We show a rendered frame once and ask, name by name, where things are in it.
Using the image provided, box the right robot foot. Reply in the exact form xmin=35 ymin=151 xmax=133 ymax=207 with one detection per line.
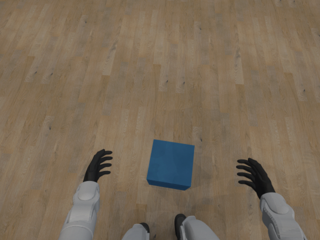
xmin=174 ymin=213 xmax=186 ymax=240

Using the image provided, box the carton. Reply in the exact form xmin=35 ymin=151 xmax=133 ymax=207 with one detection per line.
xmin=146 ymin=139 xmax=195 ymax=191

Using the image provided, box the right robot hand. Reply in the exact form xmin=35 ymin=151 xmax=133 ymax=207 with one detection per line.
xmin=236 ymin=158 xmax=276 ymax=199

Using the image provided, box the robot left forearm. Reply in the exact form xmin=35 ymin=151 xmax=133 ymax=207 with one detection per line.
xmin=58 ymin=181 xmax=100 ymax=240

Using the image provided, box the robot right forearm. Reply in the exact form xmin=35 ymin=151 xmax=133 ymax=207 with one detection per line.
xmin=259 ymin=192 xmax=307 ymax=240

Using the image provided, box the robot left thigh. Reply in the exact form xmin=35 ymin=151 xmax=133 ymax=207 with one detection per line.
xmin=121 ymin=227 xmax=150 ymax=240

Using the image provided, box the left robot hand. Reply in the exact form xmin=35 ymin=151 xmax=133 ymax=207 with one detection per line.
xmin=83 ymin=149 xmax=113 ymax=183

